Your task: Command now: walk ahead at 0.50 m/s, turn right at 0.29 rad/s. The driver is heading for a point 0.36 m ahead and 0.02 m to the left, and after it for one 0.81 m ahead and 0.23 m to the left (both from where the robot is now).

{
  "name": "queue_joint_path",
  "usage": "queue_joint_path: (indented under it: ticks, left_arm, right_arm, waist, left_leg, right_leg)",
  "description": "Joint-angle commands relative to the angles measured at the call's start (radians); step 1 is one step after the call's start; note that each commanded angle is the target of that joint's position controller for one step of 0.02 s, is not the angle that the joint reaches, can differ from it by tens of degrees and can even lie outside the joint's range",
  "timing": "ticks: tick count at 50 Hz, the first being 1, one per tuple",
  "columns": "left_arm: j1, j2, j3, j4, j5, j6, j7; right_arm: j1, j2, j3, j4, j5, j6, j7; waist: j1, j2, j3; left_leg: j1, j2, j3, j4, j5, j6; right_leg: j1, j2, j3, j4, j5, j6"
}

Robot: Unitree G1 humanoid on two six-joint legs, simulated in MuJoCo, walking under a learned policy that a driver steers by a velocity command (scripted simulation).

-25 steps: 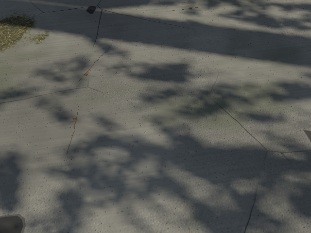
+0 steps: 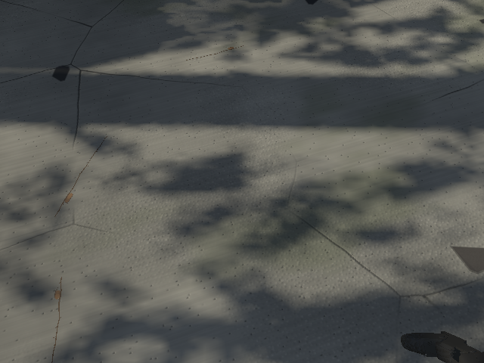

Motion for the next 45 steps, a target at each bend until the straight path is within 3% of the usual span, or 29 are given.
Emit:
queue_joint_path:
  ticks: [1, 2, 3, 4, 5, 7, 10, 13, 17, 21, 23, 25, 26, 27, 28, 29, 30, 31, 33, 37, 41, 45]
  left_arm:
    - [-0.047, 0.149, 0.025, -0.057, 0.001, -0.024, -0.005]
    - [0.078, 0.043, 0.003, -0.078, -0.03, -0.024, -0.011]
    - [0.123, 0.08, 0.007, -0.06, -0.025, -0.019, -0.009]
    - [0.037, 0.11, 0.011, -0.062, 0.004, -0.01, -0.007]
    - [-0.055, 0.105, 0.007, -0.08, 0.012, -0.01, -0.016]
    - [-0.099, 0.08, 0.001, -0.1, 0.02, 0.003, -0.032]
    - [-0.086, 0.054, -0.008, -0.094, 0.028, 0.021, -0.045]
    - [-0.226, 0.042, -0.019, -0.145, 0.036, 0.02, -0.051]
    - [-0.396, 0.01, -0.042, -0.201, 0.024, 0.013, -0.056]
    - [-0.487, 0.025, -0.045, -0.232, 0.013, 0.004, -0.046]
    - [-0.484, 0.046, -0.04, -0.241, 0.009, -0.005, -0.039]
    - [-0.363, 0.072, -0.027, -0.21, 0.01, -0.02, -0.027]
    - [-0.242, 0.113, -0.011, -0.174, 0.026, -0.035, -0.015]
    - [-0.073, 0.196, 0.009, -0.167, 0.052, -0.043, 0.001]
    - [-0.077, 0.278, 0.032, -0.166, 0.05, -0.023, 0.002]
    - [-0.127, 0.184, 0.017, -0.177, 0.033, -0.011, -0.002]
    - [-0.193, 0.102, -0.004, -0.188, 0.024, -0.013, -0.007]
    - [-0.226, 0.07, -0.012, -0.185, 0.021, -0.018, -0.01]
    - [-0.231, 0.051, -0.017, -0.17, 0.014, -0.031, -0.006]
    - [-0.179, 0.072, -0.004, -0.138, 0.0, -0.055, -0.007]
    - [-0.135, 0.076, 0.0, -0.109, 0.005, -0.051, -0.009]
    - [-0.105, 0.104, 0.008, -0.088, 0.005, -0.046, -0.006]
  right_arm:
    - [0.344, -0.179, -0.06, 0.034, -0.007, -0.033, -0.034]
    - [0.448, -0.29, -0.086, 0.034, -0.034, -0.035, -0.041]
    - [0.426, -0.268, -0.09, 0.057, -0.012, -0.016, -0.026]
    - [0.314, -0.189, -0.073, 0.035, 0.007, -0.011, -0.02]
    - [0.243, -0.122, -0.056, 0.027, 0.01, -0.013, -0.015]
    - [0.242, -0.092, -0.042, 0.057, 0.007, -0.024, -0.018]
    - [0.299, -0.103, -0.043, 0.099, 0.019, -0.05, -0.011]
    - [0.357, -0.113, -0.044, 0.13, 0.029, -0.051, -0.008]
    - [0.422, -0.132, -0.051, 0.154, 0.031, -0.042, -0.011]
    - [0.473, -0.152, -0.058, 0.165, 0.024, -0.033, -0.016]
    - [0.461, -0.168, -0.065, 0.159, 0.018, -0.028, -0.02]
    - [0.423, -0.184, -0.072, 0.146, 0.02, -0.024, -0.023]
    - [0.422, -0.16, -0.067, 0.141, 0.027, -0.025, -0.02]
    - [0.398, -0.102, -0.052, 0.094, 0.036, -0.03, -0.018]
    - [0.493, -0.037, -0.041, 0.06, 0.06, -0.023, -0.023]
    - [0.48, -0.123, -0.059, 0.093, 0.03, -0.003, -0.03]
    - [0.428, -0.119, -0.062, 0.094, 0.022, 0.003, -0.019]
    - [0.4, -0.093, -0.059, 0.091, 0.021, 0.006, -0.011]
    - [0.387, -0.086, -0.062, 0.089, 0.0, 0.029, 0.005]
    - [0.299, -0.073, -0.061, 0.049, -0.003, 0.052, 0.025]
    - [0.167, -0.065, -0.053, 0.0, -0.003, 0.055, 0.039]
    - [0.032, -0.051, -0.035, -0.05, -0.005, 0.049, 0.055]
  waist:
    - [-0.219, -0.066, -0.198]
    - [-0.181, 0.149, -0.366]
    - [-0.153, 0.223, -0.382]
    - [-0.117, 0.069, -0.183]
    - [-0.115, -0.015, -0.083]
    - [-0.083, 0.025, -0.015]
    - [-0.062, 0.059, -0.029]
    - [-0.081, 0.052, 0.005]
    - [-0.122, 0.051, 0.022]
    - [-0.152, 0.058, 0.002]
    - [-0.137, 0.07, -0.009]
    - [-0.072, 0.059, -0.048]
    - [-0.027, -0.002, -0.123]
    - [0.042, -0.126, -0.272]
    - [-0.017, -0.334, -0.322]
    - [-0.035, -0.181, -0.226]
    - [-0.055, -0.097, -0.113]
    - [-0.073, -0.09, -0.059]
    - [-0.1, -0.137, -0.029]
    - [-0.109, -0.11, -0.03]
    - [-0.091, -0.102, 0.009]
    - [-0.06, -0.106, 0.044]
  left_leg:
    - [0.524, 0.048, -0.064, -0.072, -0.039, 0.08]
    - [0.815, 0.346, -0.482, -0.066, -0.09, 0.195]
    - [0.819, 0.432, -0.812, -0.232, -0.153, 0.266]
    - [0.641, 0.39, -0.699, -0.266, -0.298, 0.249]
    - [0.507, 0.338, -0.55, -0.291, -0.284, 0.223]
    - [0.374, 0.248, -0.359, -0.339, -0.128, 0.176]
    - [0.354, 0.213, -0.252, -0.369, 0.041, 0.177]
    - [0.373, 0.19, -0.217, -0.411, 0.081, 0.197]
    - [0.373, 0.144, -0.174, -0.398, 0.14, 0.176]
    - [0.432, 0.159, -0.204, -0.317, 0.239, 0.164]
    - [0.452, 0.179, -0.245, -0.265, 0.257, 0.152]
    - [0.431, 0.165, -0.261, -0.147, 0.279, 0.125]
    - [0.37, 0.104, -0.219, 0.023, 0.252, 0.103]
    - [0.223, 0.032, -0.15, 0.306, 0.004, 0.078]
    - [-0.07, -0.09, -0.047, 0.532, -0.489, 0.057]
    - [-0.135, -0.019, -0.09, 0.641, -0.455, 0.066]
    - [-0.138, 0.018, -0.106, 0.644, -0.362, 0.064]
    - [-0.113, 0.046, -0.1, 0.618, -0.301, 0.052]
    - [-0.079, 0.072, -0.084, 0.596, -0.253, 0.028]
    - [-0.148, 0.084, -0.069, 0.596, -0.148, 0.001]
    - [-0.208, 0.089, -0.045, 0.458, -0.027, -0.014]
    - [-0.134, 0.079, 0.026, 0.233, 0.05, 0.012]
  right_leg:
    - [-0.183, -0.186, 0.026, 0.47, 0.92, -0.009]
    - [-0.441, -0.057, -0.054, 0.835, 0.384, 0.033]
    - [-0.618, 0.021, -0.077, 1.001, -0.101, 0.04]
    - [-0.685, -0.055, -0.055, 1.041, -0.017, 0.036]
    - [-0.683, -0.093, -0.063, 0.982, 0.055, 0.035]
    - [-0.639, -0.141, -0.082, 0.884, 0.09, 0.04]
    - [-0.623, -0.157, -0.12, 0.822, 0.118, 0.057]
    - [-0.72, -0.208, -0.18, 0.695, 0.21, 0.093]
    - [-0.69, -0.195, -0.22, 0.435, 0.338, 0.136]
    - [-0.624, -0.156, -0.228, 0.306, 0.354, 0.142]
    - [-0.569, -0.146, -0.212, 0.26, 0.295, 0.128]
    - [-0.392, -0.121, -0.212, 0.157, 0.259, 0.104]
    - [-0.203, -0.161, -0.171, 0.11, 0.262, 0.076]
    - [0.023, -0.407, 0.067, 0.079, 0.109, 0.021]
    - [0.155, -0.599, 0.429, -0.031, -0.004, -0.068]
    - [0.052, -0.57, 0.437, -0.045, -0.09, -0.078]
    - [-0.059, -0.513, 0.288, -0.062, -0.048, -0.057]
    - [-0.142, -0.466, 0.16, -0.094, 0.084, -0.038]
    - [-0.212, -0.401, 0.001, -0.125, 0.244, -0.008]
    - [-0.191, -0.398, -0.14, -0.149, 0.443, -0.024]
    - [-0.169, -0.382, -0.256, -0.16, 0.501, -0.028]
    - [-0.152, -0.387, -0.346, -0.155, 0.529, -0.012]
